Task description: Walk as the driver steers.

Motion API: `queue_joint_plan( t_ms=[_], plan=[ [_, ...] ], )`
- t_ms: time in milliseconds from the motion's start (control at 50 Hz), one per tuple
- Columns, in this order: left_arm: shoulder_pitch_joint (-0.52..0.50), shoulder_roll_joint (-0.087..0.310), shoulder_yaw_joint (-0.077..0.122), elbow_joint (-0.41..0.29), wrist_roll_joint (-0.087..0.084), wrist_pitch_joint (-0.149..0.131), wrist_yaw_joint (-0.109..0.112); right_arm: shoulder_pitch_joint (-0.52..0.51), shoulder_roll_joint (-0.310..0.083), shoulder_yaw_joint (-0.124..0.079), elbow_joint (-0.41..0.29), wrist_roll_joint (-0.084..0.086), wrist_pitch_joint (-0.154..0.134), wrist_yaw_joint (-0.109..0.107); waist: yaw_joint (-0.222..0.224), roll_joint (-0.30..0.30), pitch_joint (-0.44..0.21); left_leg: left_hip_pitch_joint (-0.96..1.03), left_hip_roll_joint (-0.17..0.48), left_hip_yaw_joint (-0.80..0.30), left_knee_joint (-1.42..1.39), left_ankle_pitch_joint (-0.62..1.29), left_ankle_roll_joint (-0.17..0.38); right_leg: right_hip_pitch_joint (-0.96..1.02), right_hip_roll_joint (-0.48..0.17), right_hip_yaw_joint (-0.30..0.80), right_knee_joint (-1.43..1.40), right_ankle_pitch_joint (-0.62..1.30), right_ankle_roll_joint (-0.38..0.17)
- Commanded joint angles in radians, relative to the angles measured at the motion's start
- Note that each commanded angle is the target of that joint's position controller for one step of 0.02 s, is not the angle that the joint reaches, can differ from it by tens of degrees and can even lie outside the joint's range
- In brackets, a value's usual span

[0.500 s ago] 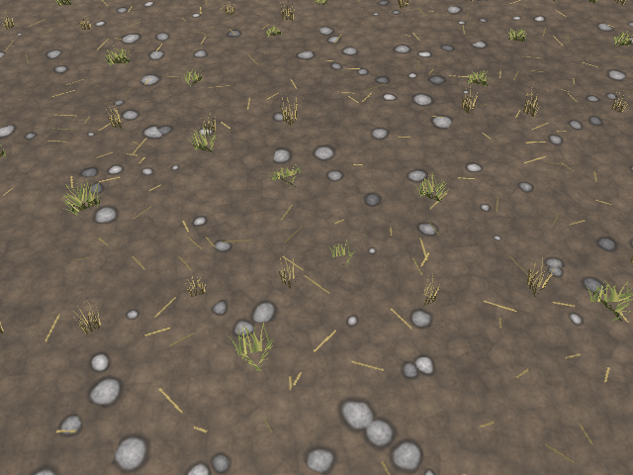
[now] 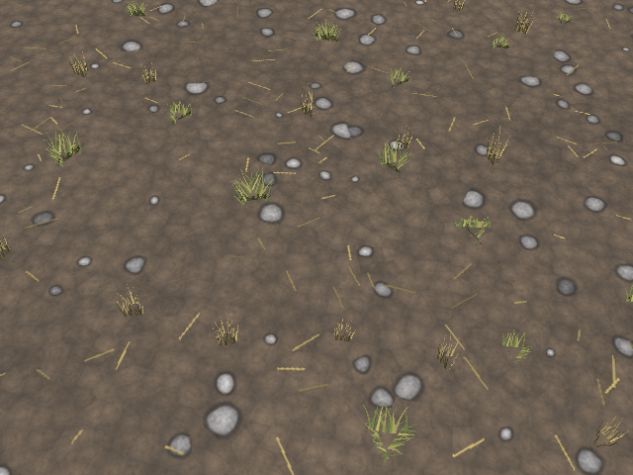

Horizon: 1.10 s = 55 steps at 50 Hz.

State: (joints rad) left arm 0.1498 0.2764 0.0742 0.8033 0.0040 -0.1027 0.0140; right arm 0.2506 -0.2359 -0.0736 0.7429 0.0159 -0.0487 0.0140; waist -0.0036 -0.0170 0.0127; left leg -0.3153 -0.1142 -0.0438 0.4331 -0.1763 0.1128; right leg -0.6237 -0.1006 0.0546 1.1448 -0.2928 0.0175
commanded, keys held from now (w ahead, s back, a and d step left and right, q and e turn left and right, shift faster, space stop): w+q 0.14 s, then w+e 0.86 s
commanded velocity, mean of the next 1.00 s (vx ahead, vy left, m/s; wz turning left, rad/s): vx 0.50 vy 0.00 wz -0.16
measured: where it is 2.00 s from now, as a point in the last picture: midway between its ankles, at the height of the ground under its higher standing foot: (409, 248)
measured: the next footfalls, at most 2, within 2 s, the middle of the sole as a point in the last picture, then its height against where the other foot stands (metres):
right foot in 0.32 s outside the picture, level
left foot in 0.78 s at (271, 401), level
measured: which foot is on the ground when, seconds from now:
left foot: down 0.00-0.34, up 0.36-0.76, down 0.78-1.00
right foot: up 0.00-0.30, down 0.32-0.80, up 0.82-1.00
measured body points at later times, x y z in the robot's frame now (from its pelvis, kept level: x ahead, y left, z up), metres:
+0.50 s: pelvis +0.29 -0.04 +0.00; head +0.32 -0.04 +0.45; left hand +0.38 +0.24 -0.11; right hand +0.45 -0.29 -0.10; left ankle +0.27 +0.11 -0.66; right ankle +0.32 -0.11 -0.74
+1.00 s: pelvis +0.55 +0.01 +0.00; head +0.57 +0.01 +0.45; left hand +0.75 +0.25 -0.10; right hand +0.59 -0.29 -0.10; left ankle +0.57 +0.11 -0.74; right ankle +0.54 -0.14 -0.65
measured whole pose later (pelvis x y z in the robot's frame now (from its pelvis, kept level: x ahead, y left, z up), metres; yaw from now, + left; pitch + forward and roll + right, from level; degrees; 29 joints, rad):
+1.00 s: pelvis +0.55 +0.01 +0.00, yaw -14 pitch +2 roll +2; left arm 0.25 0.32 0.09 0.67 -0.02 -0.02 0.00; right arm 0.25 -0.25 -0.07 0.75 -0.01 -0.10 0.01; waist -0.02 -0.05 0.01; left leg -0.19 -0.03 0.05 0.36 -0.20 0.03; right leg -0.63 -0.06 0.06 1.14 -0.30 0.00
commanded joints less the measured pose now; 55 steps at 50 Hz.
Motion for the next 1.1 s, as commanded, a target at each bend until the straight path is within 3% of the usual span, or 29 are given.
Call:
queue_joint_plan(
  t_ms=[20,60,120,220,260,300,320,340,360,380,400,420,440,500,560,600,700,740,760,780,800,820,840,860,880,900,940,980,1100],
  plan=[
    [-0.007,0.064,0.021,-0.083,0.013,0.004,0.007,-0.023,-0.153,-0.042,-0.079,0.009,-0.026,-0.022,0.029,0.038,-0.092,0.11,0.242,-0.252,-0.177,0.407,0.175,-0.067,0.001,-0.001,-0.141,0.112,0.024],
    [-0.092,0.043,0.012,-0.112,0.017,0.001,0.006,0.01,-0.159,-0.045,-0.066,0.009,-0.02,-0.032,0.001,0.052,-0.076,0.085,0.205,-0.217,-0.166,0.396,0.145,-0.045,0.032,-0.01,-0.303,0.233,0.031],
    [-0.197,0.03,0.003,-0.145,0.002,-0.007,-0.008,0.068,-0.157,-0.045,-0.047,0.014,-0.012,-0.036,-0.044,0.095,-0.057,0.077,0.18,-0.227,-0.149,0.306,0.104,0.023,0.086,-0.014,-0.51,0.372,0.018],
    [-0.275,0.053,-0.001,-0.182,-0.008,-0.029,-0.041,0.151,-0.14,-0.039,-0.004,0.008,-0.016,-0.037,-0.089,0.113,-0.027,0.248,0.268,-0.297,-0.088,0.262,0.1,0.009,0.088,-0.02,-0.631,0.356,-0.04],
    [-0.258,0.069,0.002,-0.19,-0.012,-0.035,-0.045,0.151,-0.156,-0.042,0.001,0.002,-0.014,-0.039,-0.072,0.13,-0.024,0.325,0.295,-0.301,-0.041,0.414,0.086,0.028,0.1,-0.039,-0.658,0.245,-0.079],
    [-0.091,0.109,0.024,-0.153,-0.004,-0.039,-0.043,0.1,-0.161,-0.04,-0.013,0.002,-0.012,-0.036,0.018,0.133,-0.12,0.329,0.242,-0.228,0.131,0.762,0.052,0.276,0.141,-0.074,-0.7,0.259,-0.142],
    [0.085,0.147,0.036,-0.124,0.005,-0.038,-0.043,0.056,-0.144,-0.029,-0.04,-0.011,-0.017,-0.032,0.098,0.092,-0.252,0.2,0.2,-0.186,0.354,0.685,0.023,0.554,0.035,0.056,-0.66,0.353,-0.219],
    [0.229,0.218,0.06,-0.101,0.011,-0.029,-0.042,0.177,-0.099,-0.013,-0.031,-0.004,-0.032,-0.027,0.099,-0.136,-0.404,-0.165,0.053,-0.097,0.744,0.274,-0.07,0.954,-0.172,0.431,-0.663,0.283,-0.403],
    [0.248,0.171,0.047,-0.076,-0.024,-0.017,-0.049,0.193,-0.109,-0.004,-0.032,-0.012,-0.046,-0.019,0.088,-0.264,-0.397,-0.373,0.015,-0.107,0.876,-0.353,-0.088,1.02,-0.252,0.712,-0.808,0.1,-0.44],
    [0.178,0.116,0.032,-0.094,-0.04,-0.007,-0.043,0.097,-0.162,-0.017,-0.054,0.002,-0.057,-0.012,0.094,-0.167,-0.218,-0.49,0.084,-0.131,0.931,-0.305,-0.082,0.907,-0.22,0.653,-0.841,-0.07,-0.385],
    [0.117,0.1,0.024,-0.118,-0.024,0.002,-0.039,-0.002,-0.16,-0.012,-0.078,0.001,-0.064,-0.012,0.086,-0.054,-0.111,-0.494,0.12,-0.104,0.896,-0.223,-0.078,0.756,-0.181,0.547,-0.869,-0.051,-0.344],
    [0.087,0.089,0.018,-0.121,-0.017,0.007,-0.04,-0.053,-0.147,-0.012,-0.097,-0.017,-0.071,-0.013,0.059,0.02,-0.032,-0.471,0.144,-0.084,0.811,-0.175,-0.082,0.623,-0.14,0.476,-0.899,0.044,-0.322],
    [0.073,0.08,0.012,-0.13,-0.011,0.006,-0.039,-0.051,-0.143,-0.016,-0.103,-0.034,-0.073,-0.018,0.028,0.027,-0.027,-0.418,0.172,-0.076,0.737,-0.138,-0.09,0.557,-0.106,0.422,-0.913,0.16,-0.305],
    [0.083,0.086,0.014,-0.126,-0.016,0.011,-0.031,-0.034,-0.099,-0.008,-0.111,-0.038,-0.067,-0.026,-0.005,-0.036,-0.045,-0.347,0.182,-0.035,0.579,-0.124,-0.131,0.467,-0.052,0.326,-0.927,0.349,-0.307],
    [0.121,0.133,0.031,-0.115,-0.027,0.018,-0.017,-0.146,-0.066,0.008,-0.137,-0.036,-0.062,-0.029,0.024,-0.045,-0.038,-0.28,0.154,-0.007,0.355,0.039,-0.16,0.387,-0.004,0.244,-0.922,0.407,-0.278],
    [0.162,0.142,0.035,-0.102,-0.034,0.029,-0.009,-0.22,-0.057,0.013,-0.148,-0.03,-0.067,-0.022,0.054,-0.058,-0.038,-0.206,0.121,-0.002,0.223,0.173,-0.165,0.352,0.023,0.225,-0.905,0.381,-0.249],
    [0.245,0.129,0.034,-0.087,-0.041,0.052,-0.002,-0.321,-0.097,-0.001,-0.177,-0.007,-0.083,-0.003,0.079,-0.081,-0.044,-0.136,0.078,-0.04,0.055,0.167,-0.148,0.452,-0.006,0.352,-0.818,0.237,-0.222],
    [0.224,0.134,0.039,-0.098,-0.039,0.057,0.003,-0.277,-0.124,-0.015,-0.169,-0.002,-0.094,-0.001,0.04,-0.105,-0.053,-0.052,0.079,-0.043,0.0,0.12,-0.122,0.477,-0.013,0.398,-0.761,0.234,-0.205],
    [0.206,0.118,0.035,-0.108,-0.037,0.057,0.003,-0.208,-0.142,-0.027,-0.153,-0.005,-0.097,-0.005,-0.001,-0.107,-0.079,0.058,0.094,-0.038,-0.04,0.124,-0.095,0.458,0.016,0.387,-0.699,0.27,-0.181],
    [0.178,0.078,0.022,-0.129,-0.028,0.052,-0.001,-0.085,-0.179,-0.041,-0.137,-0.019,-0.099,-0.014,-0.065,-0.079,-0.171,0.266,0.193,-0.104,-0.008,0.122,-0.044,0.377,0.054,0.334,-0.528,0.269,-0.149],
    [0.237,0.022,0.005,-0.148,-0.03,0.043,-0.001,0.054,-0.255,-0.06,-0.123,-0.036,-0.092,-0.024,-0.089,0.1,-0.306,0.608,0.397,-0.357,0.012,0.106,0.071,0.111,0.168,0.196,-0.222,0.046,-0.082],
    [0.313,0.043,-0.003,-0.164,-0.043,0.04,0.003,0.118,-0.253,-0.062,-0.086,-0.021,-0.077,-0.016,-0.069,0.347,-0.365,0.703,0.558,-0.688,-0.061,-0.083,0.172,-0.108,0.175,0.126,-0.003,-0.321,-0.056],
    [0.284,0.12,0.016,-0.149,-0.049,0.045,0.004,0.08,-0.176,-0.044,-0.101,-0.013,-0.071,-0.016,-0.076,0.219,-0.243,0.606,0.531,-0.656,-0.097,-0.222,0.148,-0.193,0.11,0.131,0.105,-0.26,-0.04],
    [0.198,0.138,0.021,-0.161,-0.039,0.054,0.003,0.04,-0.138,-0.031,-0.107,-0.015,-0.063,-0.018,-0.082,0.132,-0.131,0.483,0.483,-0.512,-0.115,-0.188,0.109,-0.203,0.08,0.099,0.135,-0.172,-0.031],
    [0.157,0.125,0.022,-0.173,-0.027,0.058,0.0,-0.004,-0.121,-0.022,-0.103,-0.021,-0.058,-0.015,-0.057,0.085,-0.064,0.366,0.437,-0.412,-0.148,-0.105,0.091,-0.18,0.054,0.08,0.108,-0.11,-0.027],
    [0.139,0.112,0.026,-0.182,-0.022,0.061,-0.004,-0.034,-0.102,-0.014,-0.097,-0.025,-0.057,-0.014,-0.034,0.096,-0.027,0.29,0.404,-0.337,-0.176,-0.036,0.081,-0.156,0.028,0.076,0.077,-0.07,-0.026],
    [0.145,0.075,0.02,-0.187,-0.031,0.071,-0.015,-0.057,-0.1,-0.013,-0.082,-0.028,-0.062,-0.01,-0.006,0.132,-0.003,0.192,0.365,-0.223,-0.227,0.045,0.074,-0.104,0.004,0.051,0.048,-0.03,-0.022],
    [0.116,0.06,0.015,-0.201,-0.027,0.077,-0.018,-0.053,-0.127,-0.021,-0.058,-0.025,-0.07,-0.009,-0.001,0.118,0.003,0.178,0.366,-0.147,-0.257,0.13,0.088,-0.119,-0.006,0.045,0.004,0.028,-0.008],
    [-0.038,0.042,-0.004,-0.236,-0.025,0.064,-0.045,-0.024,-0.189,-0.034,-0.004,-0.016,-0.062,-0.018,-0.045,0.08,0.016,0.218,0.346,0.057,-0.256,0.26,0.054,-0.08,-0.004,-0.004,-0.311,0.302,-0.013]
  ],
)
Keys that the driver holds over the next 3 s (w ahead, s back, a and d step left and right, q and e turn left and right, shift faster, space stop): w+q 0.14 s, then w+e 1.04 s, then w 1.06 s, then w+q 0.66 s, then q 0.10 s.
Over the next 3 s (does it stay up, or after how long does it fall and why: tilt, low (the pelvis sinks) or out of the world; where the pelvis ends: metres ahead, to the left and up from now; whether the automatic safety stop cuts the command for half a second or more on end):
stays up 1.52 -0.41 -0.02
